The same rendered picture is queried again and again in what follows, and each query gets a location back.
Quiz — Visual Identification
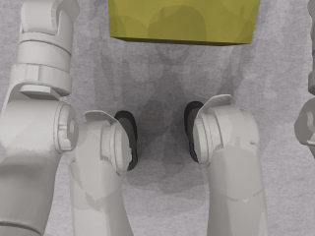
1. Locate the carton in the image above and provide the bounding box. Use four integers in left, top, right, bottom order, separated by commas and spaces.
108, 0, 260, 46

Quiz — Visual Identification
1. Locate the left robot upper arm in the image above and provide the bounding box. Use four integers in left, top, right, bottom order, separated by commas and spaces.
0, 98, 80, 236

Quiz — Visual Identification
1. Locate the robot right foot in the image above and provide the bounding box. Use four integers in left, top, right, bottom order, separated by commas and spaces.
184, 101, 204, 163

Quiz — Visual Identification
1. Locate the robot left forearm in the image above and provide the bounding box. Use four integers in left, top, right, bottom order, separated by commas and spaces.
0, 0, 81, 148

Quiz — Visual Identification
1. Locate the right robot upper arm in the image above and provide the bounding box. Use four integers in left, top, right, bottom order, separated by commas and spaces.
294, 97, 315, 158

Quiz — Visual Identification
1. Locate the right robot thigh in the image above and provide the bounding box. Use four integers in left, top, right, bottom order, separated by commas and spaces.
192, 104, 270, 236

